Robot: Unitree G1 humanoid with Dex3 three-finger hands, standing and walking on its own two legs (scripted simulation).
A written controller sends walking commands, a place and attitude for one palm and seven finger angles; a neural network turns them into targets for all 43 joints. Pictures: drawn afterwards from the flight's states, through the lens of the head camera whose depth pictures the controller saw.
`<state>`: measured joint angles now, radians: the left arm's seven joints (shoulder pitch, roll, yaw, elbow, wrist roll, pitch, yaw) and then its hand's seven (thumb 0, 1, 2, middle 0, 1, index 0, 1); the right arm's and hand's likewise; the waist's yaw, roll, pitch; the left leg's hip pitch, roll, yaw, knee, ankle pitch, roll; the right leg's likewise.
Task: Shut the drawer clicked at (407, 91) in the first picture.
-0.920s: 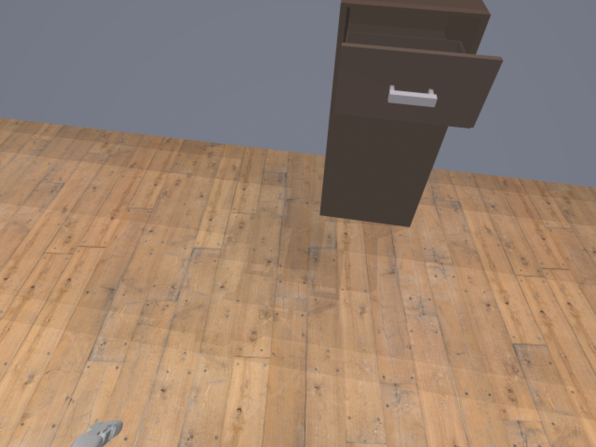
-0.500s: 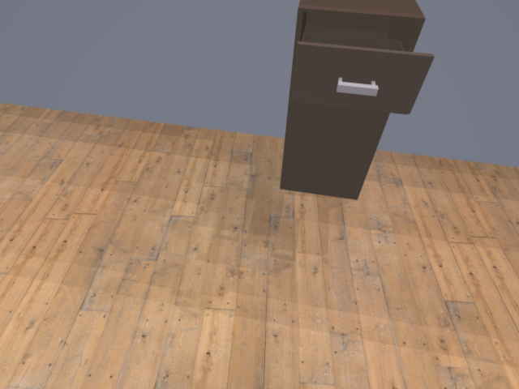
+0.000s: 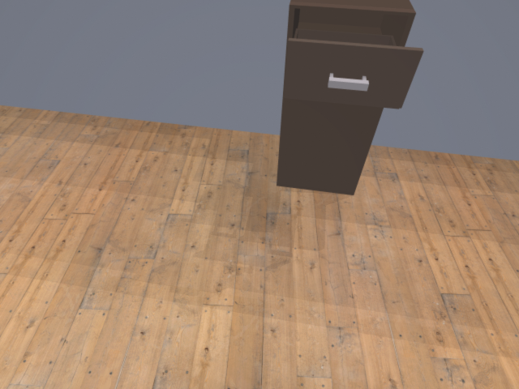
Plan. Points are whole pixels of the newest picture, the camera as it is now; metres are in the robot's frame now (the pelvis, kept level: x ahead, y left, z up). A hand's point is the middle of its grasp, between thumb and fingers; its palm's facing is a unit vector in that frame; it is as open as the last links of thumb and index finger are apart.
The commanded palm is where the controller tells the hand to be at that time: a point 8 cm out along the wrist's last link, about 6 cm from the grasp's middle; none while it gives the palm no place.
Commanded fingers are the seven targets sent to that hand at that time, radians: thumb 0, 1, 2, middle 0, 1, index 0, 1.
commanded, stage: stand and wait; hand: left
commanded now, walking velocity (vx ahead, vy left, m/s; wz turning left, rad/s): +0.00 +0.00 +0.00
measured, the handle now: (347, 80) +0.93 -0.21 +0.03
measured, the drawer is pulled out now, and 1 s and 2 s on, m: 0.29 0.29 0.29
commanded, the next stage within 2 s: look at it before walking up in 0.06 s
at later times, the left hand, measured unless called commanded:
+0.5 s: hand out of the picture +0.09 +0.24 -0.15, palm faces -0.04 -0.94 -0.33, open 7.4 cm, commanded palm none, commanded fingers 0.00 0.90 0.90 -0.20 -0.30 -0.20 -0.30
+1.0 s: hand out of the picture +0.09 +0.21 -0.17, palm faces -0.10 -0.95 -0.29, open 7.4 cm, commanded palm none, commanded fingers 0.00 0.90 0.90 -0.20 -0.30 -0.20 -0.30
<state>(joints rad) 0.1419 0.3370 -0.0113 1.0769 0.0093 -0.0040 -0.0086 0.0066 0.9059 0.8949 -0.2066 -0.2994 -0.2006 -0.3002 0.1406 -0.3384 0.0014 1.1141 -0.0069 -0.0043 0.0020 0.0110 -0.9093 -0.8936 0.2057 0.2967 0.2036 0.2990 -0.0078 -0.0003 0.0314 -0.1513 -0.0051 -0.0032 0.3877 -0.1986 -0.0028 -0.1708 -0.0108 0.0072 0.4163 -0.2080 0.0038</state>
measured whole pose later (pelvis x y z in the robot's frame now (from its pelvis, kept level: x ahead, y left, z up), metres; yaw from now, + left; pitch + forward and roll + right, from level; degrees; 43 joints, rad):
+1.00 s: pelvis +0.01 -0.01 -0.01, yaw -6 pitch -1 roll +1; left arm 0.19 0.29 0.02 1.00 0.01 0.05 -0.01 0.01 0.91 0.90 -0.20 -0.30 -0.20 -0.30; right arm 0.13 -0.26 -0.02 1.01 -0.01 0.02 -0.02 0.01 -0.91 -0.89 0.20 0.30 0.20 0.30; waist 0.01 -0.03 0.07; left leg -0.19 0.03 0.10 0.50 -0.29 -0.02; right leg -0.27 0.03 0.10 0.58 -0.28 -0.01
